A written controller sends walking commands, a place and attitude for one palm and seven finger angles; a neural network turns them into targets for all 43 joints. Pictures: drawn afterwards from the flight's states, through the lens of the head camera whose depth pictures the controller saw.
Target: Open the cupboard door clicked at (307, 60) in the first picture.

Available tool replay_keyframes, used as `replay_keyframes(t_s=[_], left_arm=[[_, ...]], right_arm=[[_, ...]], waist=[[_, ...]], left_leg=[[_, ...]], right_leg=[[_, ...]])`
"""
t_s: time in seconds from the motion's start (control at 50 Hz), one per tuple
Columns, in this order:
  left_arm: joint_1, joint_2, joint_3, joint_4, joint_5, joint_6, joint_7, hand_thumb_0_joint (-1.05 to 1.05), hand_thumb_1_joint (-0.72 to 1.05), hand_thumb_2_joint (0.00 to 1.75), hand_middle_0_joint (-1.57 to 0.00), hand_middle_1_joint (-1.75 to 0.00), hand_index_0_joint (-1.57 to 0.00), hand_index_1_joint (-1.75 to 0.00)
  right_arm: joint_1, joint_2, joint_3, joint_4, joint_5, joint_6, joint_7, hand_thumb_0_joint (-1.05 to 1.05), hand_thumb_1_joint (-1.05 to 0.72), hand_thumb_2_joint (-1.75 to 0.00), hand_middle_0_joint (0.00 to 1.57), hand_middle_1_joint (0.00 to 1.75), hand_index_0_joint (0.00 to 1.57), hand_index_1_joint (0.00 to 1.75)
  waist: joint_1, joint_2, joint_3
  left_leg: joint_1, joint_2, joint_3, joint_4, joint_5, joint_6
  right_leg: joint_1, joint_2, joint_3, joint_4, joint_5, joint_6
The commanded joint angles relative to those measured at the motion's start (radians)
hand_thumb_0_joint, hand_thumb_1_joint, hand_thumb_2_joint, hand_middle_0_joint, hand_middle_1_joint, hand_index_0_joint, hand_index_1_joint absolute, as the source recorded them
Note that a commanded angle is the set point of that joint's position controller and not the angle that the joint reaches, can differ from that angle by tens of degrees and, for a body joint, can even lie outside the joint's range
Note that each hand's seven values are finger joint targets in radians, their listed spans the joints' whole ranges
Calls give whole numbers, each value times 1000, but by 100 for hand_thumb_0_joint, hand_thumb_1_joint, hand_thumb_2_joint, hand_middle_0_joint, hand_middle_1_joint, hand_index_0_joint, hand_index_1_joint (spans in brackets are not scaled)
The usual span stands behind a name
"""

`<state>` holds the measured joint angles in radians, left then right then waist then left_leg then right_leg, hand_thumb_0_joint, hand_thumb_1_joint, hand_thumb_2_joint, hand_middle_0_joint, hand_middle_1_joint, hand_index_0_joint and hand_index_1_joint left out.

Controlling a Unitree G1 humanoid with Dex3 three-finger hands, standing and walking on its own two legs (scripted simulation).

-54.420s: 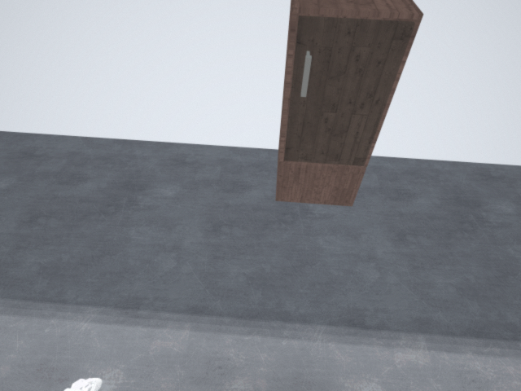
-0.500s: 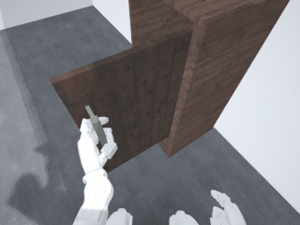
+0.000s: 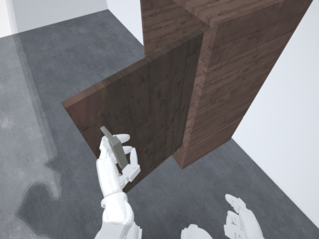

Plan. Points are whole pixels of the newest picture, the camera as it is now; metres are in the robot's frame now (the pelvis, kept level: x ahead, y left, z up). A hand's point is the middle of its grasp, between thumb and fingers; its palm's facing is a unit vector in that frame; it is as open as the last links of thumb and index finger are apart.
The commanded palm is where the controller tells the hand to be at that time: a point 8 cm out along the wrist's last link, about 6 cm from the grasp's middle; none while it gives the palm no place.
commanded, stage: open thumb and fingers to let go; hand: left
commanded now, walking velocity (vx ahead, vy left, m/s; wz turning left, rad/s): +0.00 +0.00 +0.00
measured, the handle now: (115, 149) +0.32 +0.13 +0.04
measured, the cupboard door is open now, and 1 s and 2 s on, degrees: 100 100 100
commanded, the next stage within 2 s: slide the hand sideways off the handle in 0.62 s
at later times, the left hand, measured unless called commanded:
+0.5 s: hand (132, 163) +0.29 +0.08 +0.03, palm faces +0.32 -0.95 -0.02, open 14.2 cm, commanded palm +0.24 +0.12 +0.03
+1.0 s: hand (125, 176) +0.26 +0.09 +0.04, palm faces -0.13 -0.99 +0.04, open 16.1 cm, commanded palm +0.22 +0.14 +0.03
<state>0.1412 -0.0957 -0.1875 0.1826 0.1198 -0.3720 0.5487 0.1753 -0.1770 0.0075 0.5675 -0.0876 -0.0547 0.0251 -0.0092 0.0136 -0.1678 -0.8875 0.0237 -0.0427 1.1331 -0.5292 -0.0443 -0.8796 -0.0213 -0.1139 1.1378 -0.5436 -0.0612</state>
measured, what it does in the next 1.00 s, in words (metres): stands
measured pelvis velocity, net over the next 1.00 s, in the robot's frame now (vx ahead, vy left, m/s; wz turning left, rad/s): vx -0.01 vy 0.04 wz -0.03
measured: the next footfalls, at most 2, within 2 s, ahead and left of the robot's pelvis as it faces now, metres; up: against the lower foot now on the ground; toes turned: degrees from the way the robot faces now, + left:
none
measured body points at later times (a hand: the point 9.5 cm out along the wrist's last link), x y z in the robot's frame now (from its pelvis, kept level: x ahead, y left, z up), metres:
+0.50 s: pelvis -0.01 +0.02 +0.00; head +0.06 +0.01 +0.44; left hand +0.27 +0.13 +0.04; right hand +0.16 -0.20 -0.10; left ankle +0.01 +0.15 -0.65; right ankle +0.01 -0.08 -0.65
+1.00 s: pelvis -0.01 +0.04 -0.01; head +0.05 +0.03 +0.44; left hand +0.26 +0.15 +0.04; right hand +0.15 -0.19 -0.10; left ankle +0.01 +0.15 -0.65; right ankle +0.01 -0.08 -0.65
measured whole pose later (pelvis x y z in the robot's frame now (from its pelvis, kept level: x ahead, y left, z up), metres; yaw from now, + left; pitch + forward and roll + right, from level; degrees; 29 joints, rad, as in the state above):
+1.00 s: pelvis -0.01 +0.04 -0.01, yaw -2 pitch +15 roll -1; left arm 0.16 0.05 -0.20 0.10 -0.06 -0.37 0.07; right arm 0.24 -0.22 0.01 0.47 -0.02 -0.05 0.02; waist -0.02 0.04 -0.14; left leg -0.92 0.01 -0.01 1.19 -0.54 0.01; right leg -0.90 -0.04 -0.07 1.16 -0.52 -0.01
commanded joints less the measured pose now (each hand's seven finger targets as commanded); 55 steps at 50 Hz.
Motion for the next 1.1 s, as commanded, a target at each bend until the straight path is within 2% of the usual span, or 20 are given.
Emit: replay_keyframes(t_s=[0.0,0.04,0.18,0.22,0.28,0.4,0.46,0.52,0.58,0.6,0.7,0.72,0.74,0.76,0.8,0.82,0.86,0.9,0.98,1.08], left_arm=[[-129,-46,-36,-213,15,-66,-5,0,13,57,-35,-127,-35,-127],[-161,-45,-36,-207,18,-67,0,0,-1,51,-33,-125,-33,-125],[-133,-49,-33,-204,22,-65,9,0,-50,30,-30,-120,-30,-120],[-153,-53,-37,-206,21,-64,11,0,-50,30,-30,-120,-30,-120],[-153,-52,-31,-187,26,-60,17,0,-50,30,-27,-105,-27,-105],[-226,-74,-50,-164,36,-51,35,0,-50,30,-22,-75,-22,-75],[-230,-67,-42,-163,39,-48,39,0,-50,30,-20,-60,-20,-60],[-248,-94,-62,-158,34,-43,40,0,-50,30,-18,-45,-18,-45],[-234,-94,-56,-155,33,-39,42,0,-50,30,-15,-30,-15,-30],[-241,-97,-59,-170,30,-38,44,0,-50,30,-15,-30,-15,-30],[-243,-96,-50,-168,25,-32,49,0,-50,30,-15,-30,-15,-30],[-252,21,-244,-203,123,-72,-153,0,-50,30,-15,-30,-15,-30],[-283,95,-162,-238,84,-110,-266,0,-50,30,-15,-30,-15,-30],[-282,125,-152,-267,56,-131,-354,0,-50,30,-15,-30,-15,-30],[-248,98,-175,-286,-32,-148,-506,0,-50,30,-15,-30,-15,-30],[-203,79,-155,-283,-97,-137,-545,0,-50,30,-15,-30,-15,-30],[-163,37,-133,-286,-191,-105,-568,0,-50,30,-15,-30,-15,-30],[-77,41,-97,-314,-213,-86,-539,0,-50,30,-15,-30,-15,-30],[55,88,-68,-387,-154,-78,-466,0,-50,30,-15,-30,-15,-30],[215,109,-77,-470,-102,-84,-442,0,-50,30,-15,-30,-15,-30]], right_arm=[[-26,-90,-38,-146,8,-45,-9,0,-90,-90,20,30,20,30],[-27,-91,-39,-144,7,-47,-11,0,-90,-90,20,30,20,30],[-25,-91,-40,-150,7,-46,-10,0,-90,-90,20,30,20,30],[-30,-92,-39,-149,7,-45,-10,0,-90,-90,20,30,20,30],[-32,-93,-40,-147,7,-45,-12,0,-90,-90,20,30,20,30],[-38,-94,-36,-143,6,-45,-10,0,-90,-90,20,30,20,30],[-35,-94,-37,-143,7,-45,-9,0,-90,-90,20,30,20,30],[-42,-93,-34,-144,8,-45,-6,0,-90,-90,20,30,20,30],[-47,-94,-35,-146,8,-47,-5,0,-90,-90,20,30,20,30],[-50,-93,-33,-148,9,-48,-3,0,-90,-90,20,30,20,30],[-57,-93,-32,-150,11,-46,-2,0,-90,-90,20,30,20,30],[16,-137,-37,-133,20,-42,3,0,-90,-90,20,30,20,30],[9,-128,-43,-152,26,-38,-2,0,-90,-90,20,30,20,30],[12,-134,-44,-163,32,-34,-7,0,-90,-90,20,30,20,30],[6,-132,-40,-197,54,-43,-11,0,-90,-90,20,30,20,30],[0,-131,-38,-218,67,-48,-13,0,-90,-90,20,30,20,30],[-12,-134,-30,-244,85,-55,-16,0,-90,-90,20,30,20,30],[-5,-141,-38,-262,85,-57,-15,0,-90,-90,20,30,20,30],[16,-140,-43,-294,73,-49,1,0,-90,-90,20,30,20,30],[29,-133,-43,-327,66,-34,17,0,-90,-90,20,30,20,30]], waist=[[-25,-86,-261],[-31,-96,-257],[-14,-88,-271],[-18,-79,-261],[-18,-93,-252],[-25,-70,-247],[-14,-58,-260],[-23,-63,-246],[-17,-66,-241],[-12,-49,-250],[-10,-70,-239],[-106,-84,-200],[-71,-49,-237],[-67,-29,-272],[-65,-5,-260],[-52,-9,-245],[-42,-20,-220],[-21,-50,-234],[2,-54,-252],[10,-33,-239]], left_leg=[[89,-46,27,-98,232,51],[87,-46,26,-95,226,52],[99,-44,26,-109,248,51],[100,-44,27,-108,235,52],[101,-41,22,-114,227,51],[112,-41,20,-119,203,53],[119,-40,21,-124,216,50],[124,-39,18,-129,204,52],[122,-38,15,-132,198,49],[127,-40,16,-133,198,49],[124,-38,12,-137,185,47],[129,-38,16,-106,181,65],[110,-41,16,-98,182,69],[121,-42,20,-88,197,72],[134,-43,14,-95,176,72],[133,-43,11,-104,162,70],[132,-42,5,-124,133,68],[140,-37,-5,-133,161,63],[130,-36,1,-126,231,58],[123,-30,8,-118,279,52]], right_leg=[[248,-18,128,-224,382,56],[238,-17,128,-224,363,56],[237,-5,101,-207,359,43],[221,-4,100,-210,332,42],[209,1,91,-208,307,39],[172,7,78,-207,249,34],[180,9,77,-204,257,31],[165,11,67,-203,241,31],[159,13,62,-200,224,30],[157,14,61,-197,222,28],[151,17,55,-197,199,28],[111,3,90,-191,258,32],[143,-5,97,-179,278,23],[163,-5,107,-166,304,20],[148,-2,103,-168,270,18],[149,4,96,-176,242,18],[140,12,82,-189,179,20],[140,17,60,-166,196,22],[153,15,54,-127,262,21],[150,19,55,-102,307,16]])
